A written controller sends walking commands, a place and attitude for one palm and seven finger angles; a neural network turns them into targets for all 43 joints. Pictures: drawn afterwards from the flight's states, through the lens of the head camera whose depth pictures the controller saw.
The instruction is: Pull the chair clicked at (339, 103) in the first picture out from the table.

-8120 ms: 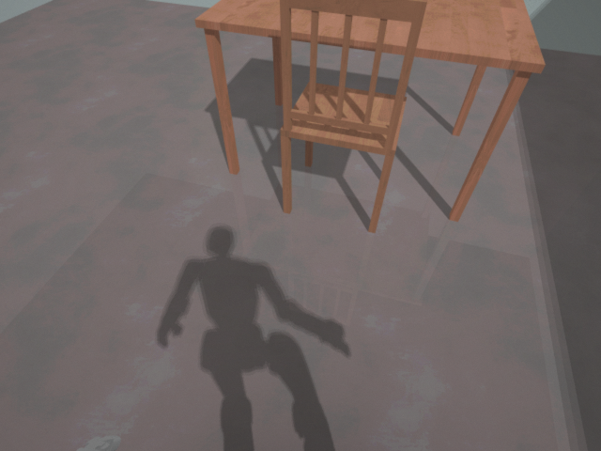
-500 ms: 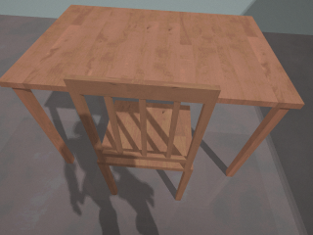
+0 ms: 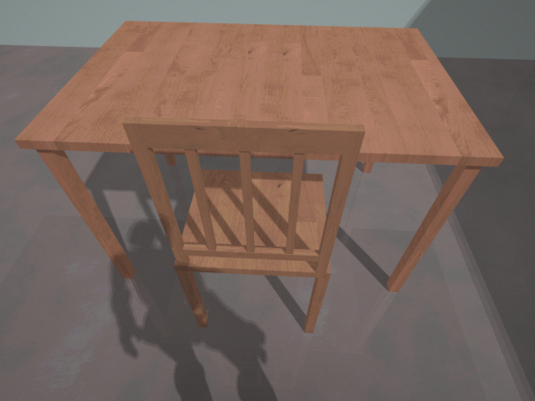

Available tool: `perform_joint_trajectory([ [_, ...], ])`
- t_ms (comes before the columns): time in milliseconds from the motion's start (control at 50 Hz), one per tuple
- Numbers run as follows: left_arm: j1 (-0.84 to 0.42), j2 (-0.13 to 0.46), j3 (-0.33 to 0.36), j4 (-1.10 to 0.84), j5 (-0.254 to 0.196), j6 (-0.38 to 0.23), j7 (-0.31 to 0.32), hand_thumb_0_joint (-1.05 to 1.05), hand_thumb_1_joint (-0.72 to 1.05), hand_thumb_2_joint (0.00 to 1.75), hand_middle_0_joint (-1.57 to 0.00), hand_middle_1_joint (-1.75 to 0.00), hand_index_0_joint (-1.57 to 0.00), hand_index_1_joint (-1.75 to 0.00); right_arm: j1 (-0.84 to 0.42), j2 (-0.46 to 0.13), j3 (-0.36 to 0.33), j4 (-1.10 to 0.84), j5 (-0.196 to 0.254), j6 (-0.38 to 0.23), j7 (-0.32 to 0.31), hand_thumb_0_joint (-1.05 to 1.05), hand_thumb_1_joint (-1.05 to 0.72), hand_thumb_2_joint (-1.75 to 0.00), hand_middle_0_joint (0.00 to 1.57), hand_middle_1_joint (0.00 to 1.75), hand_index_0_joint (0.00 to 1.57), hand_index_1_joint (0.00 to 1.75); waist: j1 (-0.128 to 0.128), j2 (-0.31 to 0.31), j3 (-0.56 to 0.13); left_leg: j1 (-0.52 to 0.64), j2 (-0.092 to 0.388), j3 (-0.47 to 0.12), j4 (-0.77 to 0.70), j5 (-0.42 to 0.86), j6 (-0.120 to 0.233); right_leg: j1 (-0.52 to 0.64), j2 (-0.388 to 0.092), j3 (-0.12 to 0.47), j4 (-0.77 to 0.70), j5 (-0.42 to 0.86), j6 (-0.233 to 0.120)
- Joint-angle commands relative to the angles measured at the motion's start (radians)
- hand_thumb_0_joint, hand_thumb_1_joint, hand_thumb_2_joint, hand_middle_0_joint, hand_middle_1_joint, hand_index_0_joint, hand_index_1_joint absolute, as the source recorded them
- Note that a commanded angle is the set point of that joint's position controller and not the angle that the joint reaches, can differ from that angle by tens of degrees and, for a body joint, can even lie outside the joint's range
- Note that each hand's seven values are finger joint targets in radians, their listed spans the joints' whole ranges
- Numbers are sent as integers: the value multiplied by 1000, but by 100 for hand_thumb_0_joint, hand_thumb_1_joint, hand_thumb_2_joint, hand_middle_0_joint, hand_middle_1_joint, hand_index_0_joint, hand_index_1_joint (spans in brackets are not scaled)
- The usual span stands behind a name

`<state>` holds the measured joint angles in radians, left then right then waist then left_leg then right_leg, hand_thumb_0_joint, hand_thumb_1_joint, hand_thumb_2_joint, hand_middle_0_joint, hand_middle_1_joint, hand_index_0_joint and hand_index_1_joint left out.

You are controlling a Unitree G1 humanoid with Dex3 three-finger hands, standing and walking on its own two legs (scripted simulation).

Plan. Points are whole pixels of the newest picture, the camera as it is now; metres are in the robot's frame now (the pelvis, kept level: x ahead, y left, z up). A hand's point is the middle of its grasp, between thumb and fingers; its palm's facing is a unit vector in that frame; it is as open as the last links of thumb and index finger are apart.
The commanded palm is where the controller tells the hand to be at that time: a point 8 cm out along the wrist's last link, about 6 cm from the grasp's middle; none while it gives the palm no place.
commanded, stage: come to a stop and stand still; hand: left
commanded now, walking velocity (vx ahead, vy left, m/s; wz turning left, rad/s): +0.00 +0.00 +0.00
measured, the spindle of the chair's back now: (248, 207) +0.51 +0.08 -0.07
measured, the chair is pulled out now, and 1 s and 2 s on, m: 0.00 0.00 0.00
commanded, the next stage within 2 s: look again from close up in 0.24 s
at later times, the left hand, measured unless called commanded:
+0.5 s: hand out of the picture -0.04 +0.16 -0.18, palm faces +0.02 -0.98 -0.19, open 7.3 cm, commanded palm none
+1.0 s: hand out of the picture +0.02 +0.18 -0.18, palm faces +0.00 -0.98 -0.19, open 7.3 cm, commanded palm none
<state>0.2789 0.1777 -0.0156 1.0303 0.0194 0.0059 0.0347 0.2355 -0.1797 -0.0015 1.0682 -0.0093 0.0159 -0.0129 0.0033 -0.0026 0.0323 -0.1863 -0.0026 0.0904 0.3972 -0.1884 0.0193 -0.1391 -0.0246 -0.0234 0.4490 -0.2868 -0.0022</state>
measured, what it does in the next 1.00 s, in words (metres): stands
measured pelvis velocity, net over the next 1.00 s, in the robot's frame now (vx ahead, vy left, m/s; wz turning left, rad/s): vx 0.01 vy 0.01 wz -0.01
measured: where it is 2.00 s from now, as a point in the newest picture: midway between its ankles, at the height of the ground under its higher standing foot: outside the picture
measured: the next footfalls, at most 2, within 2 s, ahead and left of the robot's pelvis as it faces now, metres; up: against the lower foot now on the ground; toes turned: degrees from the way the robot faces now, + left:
none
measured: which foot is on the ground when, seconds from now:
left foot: down 0.00-1.00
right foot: down 0.00-1.00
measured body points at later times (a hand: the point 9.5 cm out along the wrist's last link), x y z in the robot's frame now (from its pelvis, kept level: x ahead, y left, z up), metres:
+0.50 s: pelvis -0.01 +0.00 -0.01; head +0.01 +0.00 +0.44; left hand -0.03 +0.21 -0.16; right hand -0.01 -0.21 -0.17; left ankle +0.02 +0.11 -0.74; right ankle -0.03 -0.11 -0.74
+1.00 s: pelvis +0.01 +0.01 +0.00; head +0.03 +0.02 +0.45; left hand +0.03 +0.24 -0.16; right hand +0.04 -0.22 -0.16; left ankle +0.02 +0.11 -0.74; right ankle -0.03 -0.11 -0.74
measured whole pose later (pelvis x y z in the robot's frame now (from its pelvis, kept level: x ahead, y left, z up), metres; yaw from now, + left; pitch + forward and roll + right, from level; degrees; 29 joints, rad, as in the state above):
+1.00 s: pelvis +0.01 +0.01 +0.00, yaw +0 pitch -1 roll +0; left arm 0.28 0.17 -0.02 1.07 0.01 -0.01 0.04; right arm 0.22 -0.17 0.01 1.10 -0.01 -0.01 -0.02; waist 0.00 -0.02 0.03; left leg -0.22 0.00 0.10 0.47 -0.24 0.03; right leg -0.15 -0.03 -0.01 0.48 -0.32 0.01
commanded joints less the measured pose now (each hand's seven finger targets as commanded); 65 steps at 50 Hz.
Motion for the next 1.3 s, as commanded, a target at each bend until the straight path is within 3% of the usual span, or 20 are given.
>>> perform_joint_trajectory([
  [0,78,106,26,-14,-2,-17,2,0,90,90,-20,-30,-20,-30,49,-90,-8,-25,3,-23,-3,0,-90,-90,20,30,20,30,2,-13,54,22,95,-128,-102,-82,7,-127,-79,90,-136,-34,-27],
  [120,122,78,20,25,-5,-24,3,0,90,90,-20,-30,-20,-30,90,-72,-2,7,7,-31,-8,0,-90,-90,20,30,20,30,4,11,40,32,99,-124,-95,-38,8,-113,-75,84,-127,22,-31],
  [260,159,48,13,62,-5,-27,6,0,90,90,-20,-30,-20,-30,119,-45,0,36,11,-31,-13,0,-90,-90,20,30,20,30,7,-2,71,20,101,-116,-93,-37,10,-124,-71,81,-134,26,-32],
  [300,166,42,12,68,-5,-30,8,0,90,90,-20,-30,-20,-30,126,-44,0,40,10,-33,-14,0,-90,-90,20,30,20,30,3,-12,49,35,101,-116,-81,-12,8,-123,-72,85,-127,42,-32],
  [320,172,61,5,84,15,-60,37,0,90,90,-20,-30,-20,-30,22,-82,1,-25,1,-50,0,0,-90,-90,20,30,20,30,26,3,92,-85,119,-92,140,104,-18,-122,-122,127,-130,326,-21],
  [340,122,104,18,36,-3,-59,31,0,90,90,-20,-30,-20,-30,87,-31,-5,-47,1,-34,4,0,-90,-90,20,30,20,30,-42,10,17,-32,78,-101,112,-91,-15,-157,-146,157,-153,-5,-51],
  [360,87,117,28,14,-1,-66,26,0,90,90,-20,-30,-20,-30,109,-44,-4,-45,-10,-25,9,0,-90,-90,20,30,20,30,-47,19,-2,-25,70,-95,129,-76,-14,-163,-133,135,-141,-61,-68],
  [380,78,92,24,8,-4,-58,21,0,90,90,-20,-30,-20,-30,130,-42,-6,-51,-10,-25,7,0,-90,-90,20,30,20,30,-53,16,0,-33,74,-95,117,-104,-5,-189,-112,120,-118,-146,-71],
  [460,111,46,18,14,-2,-49,13,0,90,90,-20,-30,-20,-30,119,-47,-4,-55,-7,-43,0,0,-90,-90,20,30,20,30,-21,-7,43,-99,96,-134,47,-32,19,-148,-60,75,-43,-25,-58],
  [540,102,48,19,8,-4,-41,11,0,90,90,-20,-30,-20,-30,98,-68,-5,-49,-4,-46,-2,0,-90,-90,20,30,20,30,-11,-27,54,-97,97,-142,14,-26,23,-130,-54,73,-23,9,-45],
  [560,107,46,21,7,-3,-40,10,0,90,90,-20,-30,-20,-30,91,-62,-5,-47,-5,-49,-3,0,-90,-90,20,30,20,30,-3,-4,52,-92,101,-138,4,-12,24,-124,-55,68,-23,29,-44],
  [700,84,73,26,0,-5,-35,9,0,90,90,-20,-30,-20,-30,61,-82,-7,-32,-3,-51,-7,0,-90,-90,20,30,20,30,0,-24,19,-37,100,-121,7,73,23,-95,-66,73,-24,121,-30],
  [840,74,92,26,5,-5,-33,9,0,90,90,-20,-30,-20,-30,39,-94,-4,-12,-1,-52,-8,0,-90,-90,20,30,20,30,2,1,-14,12,105,-111,-1,133,22,-70,-73,71,-35,169,-20],
  [960,77,93,22,15,-4,-34,8,0,90,90,-20,-30,-20,-30,23,-88,-4,4,4,-48,-9,0,-90,-90,20,30,20,30,2,-24,16,18,104,-102,-10,118,19,-74,-74,77,-61,187,-17],
  [1120,94,85,20,39,-5,-34,10,0,90,90,-20,-30,-20,-30,27,-88,-4,21,3,-52,-13,0,-90,-90,20,30,20,30,1,6,-27,65,109,-98,-8,197,20,-48,-80,76,-59,242,-15],
  [1280,109,72,18,56,-4,-30,11,0,90,90,-20,-30,-20,-30,32,-80,-3,33,5,-49,-14,0,-90,-90,20,30,20,30,3,-9,18,50,109,-99,-34,141,20,-60,-79,72,-80,193,-12],
])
